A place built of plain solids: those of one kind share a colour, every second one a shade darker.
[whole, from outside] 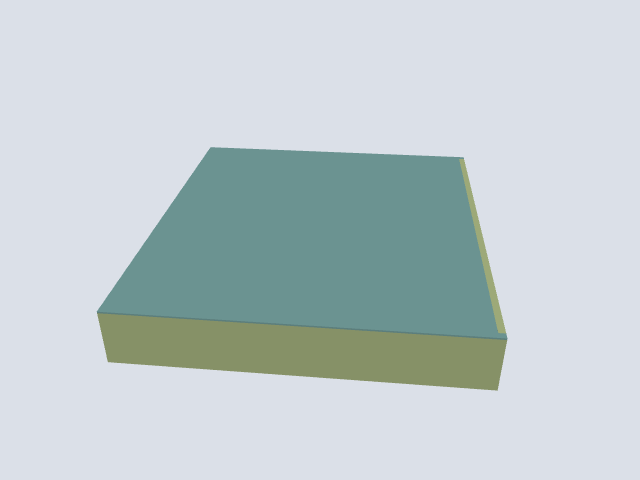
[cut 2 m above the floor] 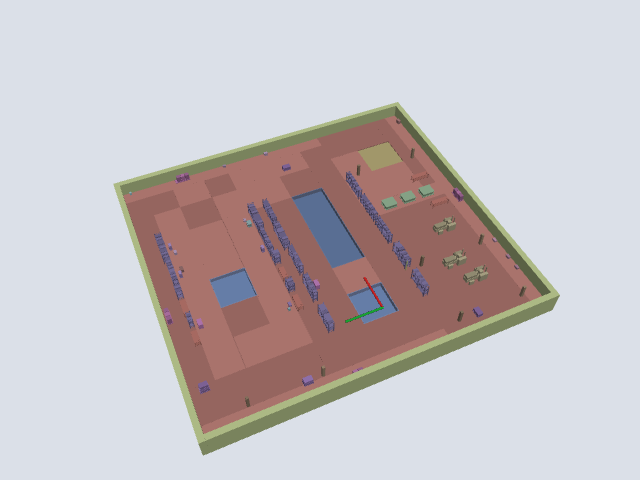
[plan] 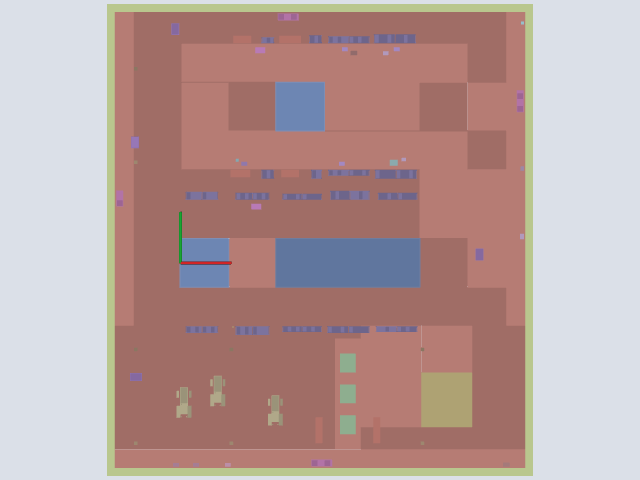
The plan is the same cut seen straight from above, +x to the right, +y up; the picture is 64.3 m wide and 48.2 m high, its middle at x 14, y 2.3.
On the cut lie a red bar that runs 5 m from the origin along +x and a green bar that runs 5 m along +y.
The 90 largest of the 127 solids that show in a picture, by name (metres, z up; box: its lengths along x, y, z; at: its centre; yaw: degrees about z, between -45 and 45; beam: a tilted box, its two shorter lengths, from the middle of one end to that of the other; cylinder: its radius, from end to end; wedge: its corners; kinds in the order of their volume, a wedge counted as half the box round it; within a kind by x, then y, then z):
{
 "floor_1": {"box": [1.9, 31.5, 1.4], "at": [-5.65, 9.45, -0.7]},
 "floor_2": {"box": [4.6, 0.1, 1.4], "at": [-2.4, -2.45, -0.7]},
 "floor_3": {"box": [4.6, 4.8, 1.4], "at": [-2.4, 0.0, -0.7]},
 "floor_4": {"box": [4.6, 0.1, 1.4], "at": [-2.4, 2.45, -0.7]},
 "floor_5": {"box": [4.8, 15.8, 1.4], "at": [-2.3, 17.3, -0.7]},
 "floor_6": {"box": [4.7, 4.8, 1.4], "at": [2.45, 15.7, -0.7]},
 "floor_7": {"box": [22.1, 12.4, 1.4], "at": [4.45, -12.5, -0.7]},
 "floor_8": {"box": [9.4, 0.1, 1.4], "at": [4.8, 13.25, -0.7]},
 "floor_9": {"box": [9.4, 0.1, 1.4], "at": [4.8, 18.15, -0.7]},
 "floor_10": {"box": [4.7, 4.8, 1.4], "at": [7.15, 15.7, -0.7]},
 "floor_11": {"box": [4.6, 0.1, 1.4], "at": [7.2, -2.45, -0.7]},
 "floor_12": {"box": [4.6, 4.8, 1.4], "at": [7.2, 0.0, -0.7]},
 "floor_13": {"box": [4.6, 0.1, 1.4], "at": [7.2, 2.45, -0.7]},
 "floor_14": {"box": [28.7, 3.8, 1.4], "at": [9.65, 4.4, -0.7]},
 "floor_15": {"box": [28.7, 3.1, 1.4], "at": [9.65, 7.85, -0.7]},
 "floor_16": {"box": [23.9, 3.8, 1.4], "at": [12.05, 11.3, -0.7]},
 "floor_17": {"box": [41.2, 1.9, 1.4], "at": [14.0, -19.65, -0.7]},
 "floor_18": {"box": [37.4, 3.8, 1.4], "at": [14.0, -4.4, -0.7]},
 "floor_19": {"box": [28.7, 3.8, 1.4], "at": [14.45, 20.1, -0.7]},
 "floor_20": {"box": [32.6, 3.2, 1.4], "at": [16.4, 23.6, -0.7]},
 "floor_21": {"box": [2.6, 11.1, 1.4], "at": [16.8, -13.15, -0.7]},
 "floor_22": {"box": [2.6, 1.3, 1.4], "at": [16.8, -6.95, -0.7]},
 "floor_23": {"box": [9.5, 4.8, 1.4], "at": [19.25, 15.7, -0.7]},
 "floor_24": {"box": [6.08, 10.21, 1.4], "at": [21.14, -11.4, -0.7]},
 "floor_25": {"box": [14.3, 0.1, 1.4], "at": [21.65, 13.25, -0.7]},
 "floor_26": {"box": [14.3, 0.1, 1.4], "at": [21.65, 18.15, -0.7]},
 "floor_27": {"box": [16.5, 2.19, 1.4], "at": [26.35, -17.61, -0.7]},
 "floor_28": {"box": [4.8, 10.7, 1.4], "at": [26.4, 7.85, -0.7]},
 "floor_29": {"box": [4.8, 4.8, 1.4], "at": [26.4, 15.7, -0.7]},
 "floor_30": {"box": [4.7, 0.1, 1.4], "at": [26.45, -2.45, -0.7]},
 "floor_31": {"box": [4.7, 4.8, 1.4], "at": [26.45, 0.0, -0.7]},
 "floor_32": {"box": [4.7, 0.1, 1.4], "at": [26.45, 2.45, -0.7]},
 "floor_33": {"box": [5.1, 4.71, 1.4], "at": [26.73, -8.65, -0.7]},
 "floor_34": {"box": [3.9, 4.8, 1.4], "at": [30.75, 0.0, -0.7]},
 "floor_35": {"box": [3.9, 3.9, 1.4], "at": [30.75, 4.35, -0.7]},
 "floor_36": {"box": [3.9, 3.1, 1.4], "at": [30.75, 7.85, -0.7]},
 "floor_37": {"box": [3.9, 3.9, 1.4], "at": [30.75, 11.35, -0.7]},
 "floor_38": {"box": [3.9, 4.8, 1.4], "at": [30.75, 15.7, -0.7]},
 "floor_39": {"box": [3.9, 3.9, 1.4], "at": [30.75, 20.05, -0.7]},
 "floor_40": {"box": [5.32, 10.21, 1.4], "at": [31.94, -11.4, -0.7]},
 "floor_41": {"box": [1.9, 31.5, 1.4], "at": [33.65, 9.45, -0.7]},
 "wall_1": {"box": [0.8, 45.8, 7.0], "at": [-7.0, 2.3, 2.1]},
 "wall_2": {"box": [42.8, 0.8, 7.0], "at": [14.0, -21.0, 2.1]},
 "wall_3": {"box": [42.8, 0.8, 7.0], "at": [14.0, 25.6, 2.1]},
 "wall_4": {"box": [0.8, 45.8, 7.0], "at": [35.0, 2.3, 2.1]},
 "ceil_hall_1": {"box": [42.8, 47.4, 0.2], "at": [14.0, 2.3, 5.5]},
 "floor_pit_1": {"box": [4.8, 4.8, 0.69], "at": [2.4, 0.0, -1.06]},
 "floor_pit_2": {"box": [4.8, 4.8, 0.8], "at": [12.0, 15.7, -1.0]},
 "floor_pit_3": {"box": [14.4, 4.8, 0.73], "at": [16.8, 0.0, -1.04]},
 "floor_washbay_1": {"box": [5.1, 5.5, 1.3], "at": [26.73, -13.76, -0.75]},
 "floor_band_1": {"box": [4.9, 0.1, 1.4], "at": [2.35, 2.45, -0.7]},
 "floor_band_2": {"box": [5.0, 0.1, 1.4], "at": [2.4, -2.45, -0.7]},
 "floor_band_3": {"box": [0.1, 4.9, 1.4], "at": [4.85, 0.05, -0.7]},
 "floor_band_4": {"box": [0.1, 4.8, 1.4], "at": [9.55, 0.0, -0.7]},
 "floor_band_5": {"box": [0.1, 4.8, 1.4], "at": [9.55, 15.7, -0.7]},
 "floor_band_6": {"box": [4.9, 0.1, 1.4], "at": [11.95, 18.15, -0.7]},
 "floor_band_7": {"box": [5.0, 0.1, 1.4], "at": [12.0, 13.25, -0.7]},
 "floor_band_8": {"box": [0.1, 4.9, 1.4], "at": [14.45, 15.75, -0.7]},
 "floor_band_9": {"box": [14.5, 0.1, 1.4], "at": [16.75, 2.45, -0.7]},
 "floor_band_10": {"box": [14.6, 0.1, 1.4], "at": [16.8, -2.45, -0.7]},
 "floor_band_11": {"box": [0.1, 4.9, 1.4], "at": [24.05, 0.05, -0.7]},
 "vehicle_1": {"box": [0.4, 1.2, 1.2], "at": [-0.21, -14.95, 0.6]},
 "vehicle_2": {"box": [0.8, 2.7, 0.55], "at": [0.34, -13.85, 0.62]},
 "vehicle_3": {"box": [0.7, 1.55, 0.4], "at": [0.34, -13.32, 1.1]},
 "vehicle_4": {"box": [0.4, 1.2, 1.2], "at": [0.89, -14.95, 0.6]},
 "vehicle_5": {"box": [0.4, 1.2, 1.2], "at": [3.18, -13.79, 0.6]},
 "vehicle_6": {"box": [0.8, 2.7, 0.55], "at": [3.73, -12.69, 0.62]},
 "vehicle_7": {"box": [0.7, 1.55, 0.4], "at": [3.73, -12.16, 1.1]},
 "vehicle_8": {"box": [0.4, 1.2, 1.2], "at": [4.28, -13.79, 0.6]},
 "vehicle_9": {"box": [0.4, 1.2, 1.2], "at": [8.97, -15.74, 0.6]},
 "vehicle_10": {"box": [0.8, 2.7, 0.55], "at": [9.52, -14.64, 0.62]},
 "vehicle_11": {"box": [0.7, 1.55, 0.4], "at": [9.52, -14.11, 1.1]},
 "vehicle_12": {"box": [0.4, 1.2, 1.2], "at": [10.07, -15.74, 0.6]},
 "wall_column_1": {"box": [0.36, 0.36, 5.4], "at": [-4.5, -18.1, 2.7]},
 "wall_column_2": {"box": [0.36, 0.36, 5.4], "at": [-4.5, -8.7, 2.7]},
 "wall_column_3": {"box": [0.36, 0.36, 5.4], "at": [-4.5, 10.1, 2.7]},
 "wall_column_4": {"box": [0.36, 0.36, 5.4], "at": [5.1, -18.1, 2.7]},
 "wall_column_5": {"box": [0.36, 0.36, 5.4], "at": [5.1, -8.7, 2.7]},
 "pallet_1": {"box": [0.7, 1.1, 0.38], "at": [-4.58, 12.11, 0.62]},
 "pallet_2": {"box": [1.16, 0.76, 0.39], "at": [-4.48, -11.46, 0.34]},
 "pallet_3": {"box": [0.64, 1.04, 0.38], "at": [-0.53, 23.48, 1.08]},
 "pallet_4": {"box": [0.76, 1.16, 0.43], "at": [30.02, 0.84, 0.35]},
 "trolley_1": {"box": [1.0, 0.6, 0.82], "at": [7.6, 5.65, 0.51]},
 "trolley_2": {"box": [1.0, 0.6, 0.82], "at": [8.0, 21.35, 0.51]},
 "lifttable_1": {"box": [1.6, 1.9, 0.07], "at": [16.8, -16.25, 0.58]},
 "lifttable_2": {"box": [1.6, 1.9, 0.07], "at": [16.8, -13.15, 0.58]},
 "lifttable_3": {"box": [1.6, 1.9, 0.07], "at": [16.8, -10.05, 0.58]},
 "drums_1": {"box": [2.1, 0.7, 0.12], "at": [10.82, 24.7, 0.06]},
 "drums_2": {"box": [2.1, 0.7, 0.12], "at": [14.18, -20.1, 0.06]},
 "drums_3": {"box": [0.7, 2.2, 0.12], "at": [34.1, 16.23, 0.06]}
}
